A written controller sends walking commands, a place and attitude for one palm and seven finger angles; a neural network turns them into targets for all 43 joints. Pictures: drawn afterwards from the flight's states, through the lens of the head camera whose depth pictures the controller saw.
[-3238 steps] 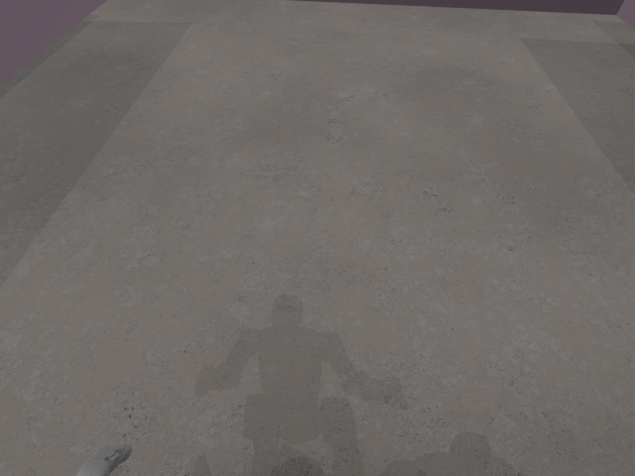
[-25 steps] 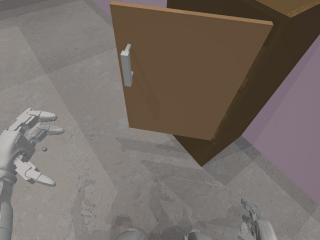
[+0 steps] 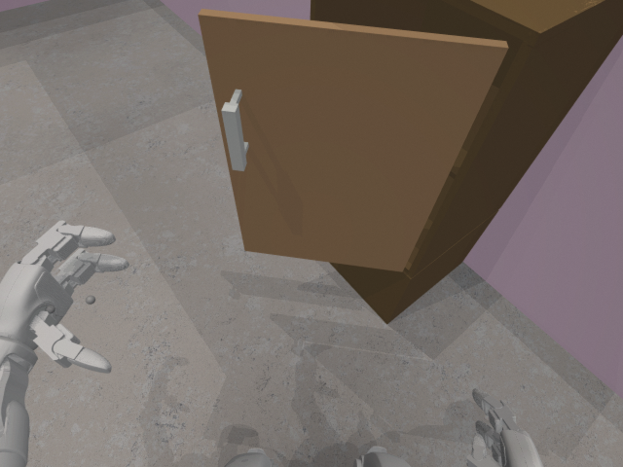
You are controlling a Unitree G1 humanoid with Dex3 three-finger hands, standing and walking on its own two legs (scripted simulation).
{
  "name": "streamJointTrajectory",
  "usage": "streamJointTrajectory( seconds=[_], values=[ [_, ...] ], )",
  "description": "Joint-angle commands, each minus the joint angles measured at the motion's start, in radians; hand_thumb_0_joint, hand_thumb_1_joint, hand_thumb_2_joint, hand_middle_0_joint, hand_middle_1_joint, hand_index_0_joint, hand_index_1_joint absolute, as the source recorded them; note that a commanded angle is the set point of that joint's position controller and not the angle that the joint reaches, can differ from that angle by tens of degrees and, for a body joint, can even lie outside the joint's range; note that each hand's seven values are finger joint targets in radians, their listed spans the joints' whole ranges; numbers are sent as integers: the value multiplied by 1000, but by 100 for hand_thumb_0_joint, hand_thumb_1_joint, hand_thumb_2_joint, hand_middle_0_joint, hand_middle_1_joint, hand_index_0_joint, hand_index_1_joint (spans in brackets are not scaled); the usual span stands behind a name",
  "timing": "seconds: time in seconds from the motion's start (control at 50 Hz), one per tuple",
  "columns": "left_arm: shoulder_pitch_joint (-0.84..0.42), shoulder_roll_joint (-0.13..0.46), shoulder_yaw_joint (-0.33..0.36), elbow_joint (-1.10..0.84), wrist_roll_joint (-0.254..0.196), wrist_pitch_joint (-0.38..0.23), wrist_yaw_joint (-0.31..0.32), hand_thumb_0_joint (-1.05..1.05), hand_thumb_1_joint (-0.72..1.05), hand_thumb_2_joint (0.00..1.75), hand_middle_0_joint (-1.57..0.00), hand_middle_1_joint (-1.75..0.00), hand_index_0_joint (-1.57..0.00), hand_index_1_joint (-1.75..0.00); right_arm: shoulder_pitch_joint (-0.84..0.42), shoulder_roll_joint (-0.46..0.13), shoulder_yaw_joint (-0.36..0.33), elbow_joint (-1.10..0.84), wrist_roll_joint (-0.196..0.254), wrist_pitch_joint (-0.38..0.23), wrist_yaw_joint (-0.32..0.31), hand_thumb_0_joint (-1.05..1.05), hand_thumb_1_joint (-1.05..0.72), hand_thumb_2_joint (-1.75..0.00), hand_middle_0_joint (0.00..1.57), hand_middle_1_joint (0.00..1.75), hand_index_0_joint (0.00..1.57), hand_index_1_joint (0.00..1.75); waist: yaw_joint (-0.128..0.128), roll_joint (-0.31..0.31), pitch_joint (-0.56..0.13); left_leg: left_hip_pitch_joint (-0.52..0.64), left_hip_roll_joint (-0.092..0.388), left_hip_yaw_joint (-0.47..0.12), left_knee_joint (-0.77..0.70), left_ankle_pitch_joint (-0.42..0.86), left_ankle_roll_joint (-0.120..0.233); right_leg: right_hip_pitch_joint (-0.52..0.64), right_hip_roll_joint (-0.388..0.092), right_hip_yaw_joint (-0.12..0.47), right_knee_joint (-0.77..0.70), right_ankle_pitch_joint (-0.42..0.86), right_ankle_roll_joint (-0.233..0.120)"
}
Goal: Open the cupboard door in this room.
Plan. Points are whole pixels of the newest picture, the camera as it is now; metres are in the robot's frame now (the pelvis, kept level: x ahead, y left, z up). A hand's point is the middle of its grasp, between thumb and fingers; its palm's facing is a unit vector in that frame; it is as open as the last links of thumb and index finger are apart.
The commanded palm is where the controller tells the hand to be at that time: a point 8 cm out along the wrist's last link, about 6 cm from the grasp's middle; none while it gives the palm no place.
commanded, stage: move the hooked fingers beside the handle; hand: left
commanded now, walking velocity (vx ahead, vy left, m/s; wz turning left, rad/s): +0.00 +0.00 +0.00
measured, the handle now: (238, 131) +0.61 +0.16 +0.05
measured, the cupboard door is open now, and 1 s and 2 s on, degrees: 44 44 44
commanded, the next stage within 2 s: none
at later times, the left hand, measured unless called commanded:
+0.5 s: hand (123, 248) +0.35 +0.26 +0.07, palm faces -0.10 -0.99 -0.04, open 14.0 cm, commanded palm +0.34 +0.31 +0.06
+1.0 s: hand (162, 194) +0.45 +0.23 +0.07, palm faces -0.11 -0.99 -0.03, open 14.0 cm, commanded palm +0.43 +0.29 +0.06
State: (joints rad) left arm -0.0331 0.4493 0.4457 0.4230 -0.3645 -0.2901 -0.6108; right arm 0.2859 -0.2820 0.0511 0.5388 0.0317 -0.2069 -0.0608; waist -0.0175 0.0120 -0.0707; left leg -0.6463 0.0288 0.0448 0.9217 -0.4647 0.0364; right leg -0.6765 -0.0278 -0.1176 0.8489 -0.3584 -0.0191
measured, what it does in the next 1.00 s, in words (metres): stands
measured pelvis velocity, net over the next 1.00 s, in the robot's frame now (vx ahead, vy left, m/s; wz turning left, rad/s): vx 0.00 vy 0.00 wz -0.03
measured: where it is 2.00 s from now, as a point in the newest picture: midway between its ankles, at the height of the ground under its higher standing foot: outside the picture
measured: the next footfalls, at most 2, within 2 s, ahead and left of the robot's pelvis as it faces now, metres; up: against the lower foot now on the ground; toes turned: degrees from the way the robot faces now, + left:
none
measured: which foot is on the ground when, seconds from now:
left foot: down 0.00-1.00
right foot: down 0.00-1.00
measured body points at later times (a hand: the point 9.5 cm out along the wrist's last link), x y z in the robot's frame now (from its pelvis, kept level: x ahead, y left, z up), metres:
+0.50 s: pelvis +0.00 -0.01 -0.01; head +0.07 +0.01 +0.44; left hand +0.35 +0.31 +0.07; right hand +0.12 -0.27 -0.09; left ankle +0.00 +0.09 -0.69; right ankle +0.04 -0.11 -0.69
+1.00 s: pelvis +0.00 +0.00 -0.01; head +0.11 +0.01 +0.42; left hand +0.45 +0.29 +0.07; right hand +0.05 -0.28 -0.11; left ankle +0.00 +0.09 -0.69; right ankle +0.04 -0.11 -0.69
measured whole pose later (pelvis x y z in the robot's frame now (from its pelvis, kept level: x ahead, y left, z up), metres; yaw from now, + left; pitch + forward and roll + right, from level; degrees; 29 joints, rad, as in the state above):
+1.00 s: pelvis +0.00 +0.00 -0.01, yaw -1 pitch +18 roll -2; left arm -0.68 0.58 0.45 1.00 -0.20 -0.35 -0.54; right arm 0.36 -0.29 0.05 0.59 0.02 -0.06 -0.05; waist -0.11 0.00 -0.08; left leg -0.82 0.04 0.06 0.98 -0.47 0.03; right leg -0.86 -0.02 -0.10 0.90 -0.36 -0.02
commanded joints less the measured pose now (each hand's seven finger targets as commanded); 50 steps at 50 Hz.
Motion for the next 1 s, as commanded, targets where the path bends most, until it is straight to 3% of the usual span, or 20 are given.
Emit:
streamJointTrajectory(
  seconds=[0.0,0.08,0.12,0.2,0.24,0.26,0.34,0.42,0.52,0.54,0.6,0.64,0.7,0.72,0.74,0.8,0.84,0.88,0.9,0.98],
  values=[
    [-193,256,95,-151,-42,-50,5,0,-50,30,-30,-120,-30,-120,-15,-162,-66,-132,11,-53,-12,0,-90,-90,20,30,20,30,3,66,-231,70,-25,-72,-158,248,-21,175,43,75,-96,114,-13],
    [-249,261,69,-168,-26,-49,-9,0,-50,30,-30,-120,-30,-120,-12,-164,-66,-127,11,-55,-15,0,-90,-90,20,30,20,30,-5,96,-256,85,-25,-70,-150,267,-17,179,40,81,-91,137,-14],
    [-342,255,43,-149,-24,-50,-5,0,-50,30,-30,-120,-30,-120,-3,-168,-63,-116,9,-52,-22,0,-90,-90,20,30,20,30,-27,66,-232,76,-23,-74,-137,247,-16,147,48,83,-89,120,-15],
    [-457,282,58,-70,-13,-67,8,0,-50,30,-30,-120,-30,-120,10,-169,-61,-91,10,-49,-36,0,-90,-90,20,30,20,30,-35,49,-233,53,-22,-79,-135,194,-17,133,40,89,-93,61,-11],
    [-492,329,85,-40,0,-73,7,0,-50,30,-30,-120,-30,-120,22,-172,-61,-85,8,-43,-35,0,-90,-90,20,30,20,30,-22,67,-286,56,-23,-77,-126,229,-19,161,40,94,-75,93,-17],
    [-490,304,60,-19,5,-69,5,0,-50,30,-30,-120,-30,-120,18,-168,-58,-88,8,-39,-34,0,-90,-90,20,30,20,30,-23,93,-286,56,-26,-72,-127,229,-19,155,37,97,-77,97,-16],
    [-530,359,95,51,22,-58,2,0,-50,30,-30,-120,-30,-120,39,-173,-61,-81,6,-23,-28,0,-90,-90,20,30,20,30,-14,93,-336,41,-23,-63,-112,282,-19,187,35,103,-59,162,-16],
    [-524,365,102,82,20,-54,1,0,-50,30,-30,-120,-30,-120,54,-176,-63,-93,3,-7,-17,0,-90,-90,20,30,20,30,-4,84,-361,31,-21,-62,-108,345,-19,214,39,100,-45,231,-19],
    [-653,325,51,142,31,-59,14,0,-50,30,-30,-120,-30,-120,76,-180,-67,-83,5,16,-11,0,-90,-90,20,30,20,30,-45,46,-307,2,-17,-60,-110,292,-15,152,43,97,-53,192,-12],
    [-647,370,92,163,38,-63,19,0,-50,30,-30,-120,-30,-120,93,-185,-73,-75,7,23,-10,0,-90,-90,20,30,20,30,-38,49,-334,4,-17,-57,-109,288,-15,160,43,103,-55,189,-9],
    [-722,343,46,165,61,-80,29,0,-50,30,-30,-120,-30,-120,108,-182,-75,-67,6,35,-10,0,-90,-90,20,30,20,30,-52,76,-373,30,-18,-61,-106,305,-13,144,40,101,-46,200,-8],
    [-757,368,56,170,71,-91,34,0,-50,30,-30,-120,-30,-120,123,-184,-76,-59,2,45,-8,0,-90,-90,20,30,20,30,-49,108,-399,59,-15,-66,-102,342,-17,137,45,96,-36,219,-13],
    [-816,367,50,231,82,-95,48,0,-50,30,-30,-120,-30,-120,134,-186,-75,-44,2,62,-9,0,-90,-90,20,30,20,30,-66,76,-387,31,-14,-66,-98,312,-13,123,43,98,-41,202,-6],
    [-849,398,75,246,81,-99,53,0,-50,30,-30,-120,-30,-120,140,-189,-74,-40,0,67,-11,0,-90,-90,20,30,20,30,-65,61,-386,15,-14,-63,-89,315,-10,135,45,103,-36,212,-9],
    [-855,415,86,280,92,-96,57,0,-50,30,-30,-120,-30,-120,145,-188,-71,-37,-2,75,-9,0,-90,-90,20,30,20,30,-61,72,-391,5,-15,-61,-92,314,-11,146,44,105,-36,219,-8],
    [-945,407,55,340,121,-100,70,0,-50,30,-30,-120,-30,-120,155,-187,-70,-26,-2,90,-7,0,-90,-90,20,30,20,30,-80,94,-365,-2,-12,-66,-89,294,-10,97,42,101,-33,194,-7],
    [-955,439,77,341,132,-111,74,0,-50,30,-30,-120,-30,-120,172,-189,-71,-30,-7,101,-3,0,-90,-90,20,30,20,30,-65,137,-432,36,-12,-64,-80,355,-14,113,46,101,-18,234,-12],
    [-945,440,75,358,139,-117,78,0,-50,30,-30,-120,-30,-120,180,-188,-72,-32,-8,113,2,0,-90,-90,20,30,20,30,-65,124,-456,39,-11,-67,-74,387,-14,120,47,100,-13,264,-10],
    [-980,418,56,354,139,-121,79,0,-50,30,-30,-120,-30,-120,184,-186,-73,-27,-9,118,3,0,-90,-90,20,30,20,30,-82,109,-463,52,-7,-69,-69,402,-13,107,48,96,-11,275,-6],
    [-1021,401,45,442,142,-111,81,0,-50,30,-30,-120,-30,-120,202,-193,-74,-17,-10,144,8,0,-90,-90,20,30,20,30,-99,81,-429,24,-5,-69,-64,384,-10,79,51,94,-17,263,-3]
  ],
)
